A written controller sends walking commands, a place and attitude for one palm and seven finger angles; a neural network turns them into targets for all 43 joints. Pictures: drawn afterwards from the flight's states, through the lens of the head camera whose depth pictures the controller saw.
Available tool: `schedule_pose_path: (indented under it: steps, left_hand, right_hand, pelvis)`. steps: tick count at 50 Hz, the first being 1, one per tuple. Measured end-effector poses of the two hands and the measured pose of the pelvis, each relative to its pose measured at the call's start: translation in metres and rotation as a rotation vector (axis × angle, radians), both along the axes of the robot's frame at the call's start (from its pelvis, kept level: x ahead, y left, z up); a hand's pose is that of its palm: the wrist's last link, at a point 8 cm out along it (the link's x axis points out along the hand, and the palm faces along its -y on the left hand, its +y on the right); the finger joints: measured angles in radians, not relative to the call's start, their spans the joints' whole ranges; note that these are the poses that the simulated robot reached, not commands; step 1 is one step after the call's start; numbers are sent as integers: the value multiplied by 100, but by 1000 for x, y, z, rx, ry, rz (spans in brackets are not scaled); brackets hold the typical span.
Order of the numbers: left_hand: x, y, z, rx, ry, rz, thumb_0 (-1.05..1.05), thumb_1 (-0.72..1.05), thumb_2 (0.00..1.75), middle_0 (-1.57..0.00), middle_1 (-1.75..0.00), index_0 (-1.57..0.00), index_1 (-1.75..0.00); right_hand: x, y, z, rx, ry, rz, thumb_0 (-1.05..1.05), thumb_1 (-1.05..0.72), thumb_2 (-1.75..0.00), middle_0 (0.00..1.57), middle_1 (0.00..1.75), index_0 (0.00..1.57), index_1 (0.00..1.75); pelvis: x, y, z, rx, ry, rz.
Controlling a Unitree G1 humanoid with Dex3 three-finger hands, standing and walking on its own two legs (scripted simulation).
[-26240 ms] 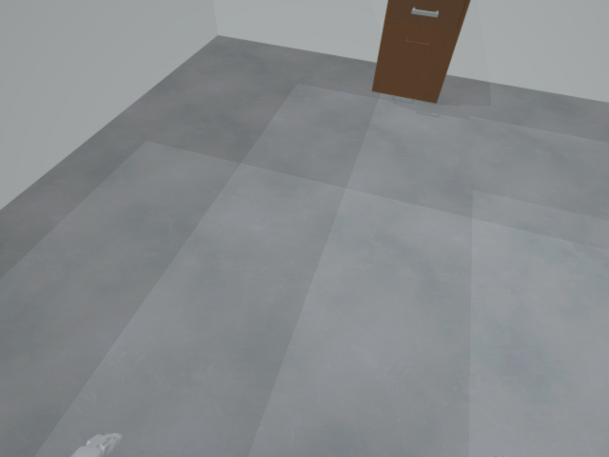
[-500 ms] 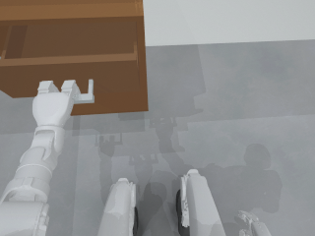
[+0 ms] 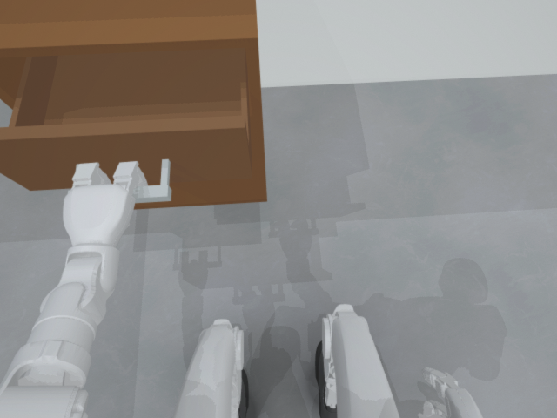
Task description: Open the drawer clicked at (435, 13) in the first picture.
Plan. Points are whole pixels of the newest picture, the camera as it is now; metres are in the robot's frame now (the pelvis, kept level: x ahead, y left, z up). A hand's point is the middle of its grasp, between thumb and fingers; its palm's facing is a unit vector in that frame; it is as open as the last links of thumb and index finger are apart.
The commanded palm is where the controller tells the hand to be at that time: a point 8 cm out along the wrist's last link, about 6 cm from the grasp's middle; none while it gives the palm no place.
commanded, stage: pull the drawer open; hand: left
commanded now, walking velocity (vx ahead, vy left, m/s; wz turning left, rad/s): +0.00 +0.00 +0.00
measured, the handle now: (121, 182) +0.45 +0.24 -0.05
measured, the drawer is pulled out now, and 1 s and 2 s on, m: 0.14 0.21 0.28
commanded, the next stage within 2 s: none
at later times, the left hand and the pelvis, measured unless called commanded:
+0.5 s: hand (116, 242) +0.36 +0.25 -0.07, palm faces -0.04 -0.03 -1.00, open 5.2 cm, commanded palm +0.33 +0.25 -0.03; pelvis +0.00 -0.01 +0.00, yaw +0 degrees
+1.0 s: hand (114, 264) +0.33 +0.25 -0.07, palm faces -0.04 -0.03 -1.00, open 5.1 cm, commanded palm +0.29 +0.25 -0.03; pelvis +0.00 -0.01 +0.00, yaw +1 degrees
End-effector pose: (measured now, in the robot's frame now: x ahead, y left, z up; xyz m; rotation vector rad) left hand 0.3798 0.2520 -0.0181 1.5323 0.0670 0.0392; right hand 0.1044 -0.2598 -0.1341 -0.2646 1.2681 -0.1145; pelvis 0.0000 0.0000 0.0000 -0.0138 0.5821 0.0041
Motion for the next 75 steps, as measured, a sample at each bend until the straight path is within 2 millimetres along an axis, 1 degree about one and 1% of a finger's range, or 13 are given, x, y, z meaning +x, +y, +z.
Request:
schedule_pose_path:
  steps: [17, 29, 38, 55, 75]
  left_hand:
    - [-23, -3, 1, 8, 20, 23, 0, 80, 84, -34, -135, -41, -135]
    - [-43, -4, 1, 9, 16, 25, 0, 80, 84, -34, -135, -41, -135]
    - [-55, -6, 1, 14, 13, 35, 0, 80, 85, -34, -135, -41, -135]
    - [-75, -8, 2, 14, 29, 43, 0, 80, 84, -34, -135, -41, -135]
    - [-106, -10, 2, 13, 36, 51, 0, 79, 84, -33, -135, -42, -135]
  right_hand:
    - [19, -3, 5, 4, -44, 18, 1, -90, -90, 20, 30, 20, 30]
    - [30, -6, 4, 8, -81, 37, 1, -90, -90, 20, 30, 20, 30]
    - [37, -4, 2, 19, -104, 49, 1, -90, -90, 20, 30, 20, 30]
    - [47, -3, 4, 24, -139, 49, 1, -90, -90, 20, 30, 20, 30]
    - [72, 2, 6, 36, -195, 80, 1, -90, -90, 20, 30, 20, 30]
  pelvis:
    - [3, -5, 5, 8, -13, 0]
    - [2, -10, 3, 12, -22, 1]
    - [0, -12, 2, 16, -26, 2]
    - [3, -13, 2, 20, -30, -1]
    - [5, -16, 2, 23, -36, -1]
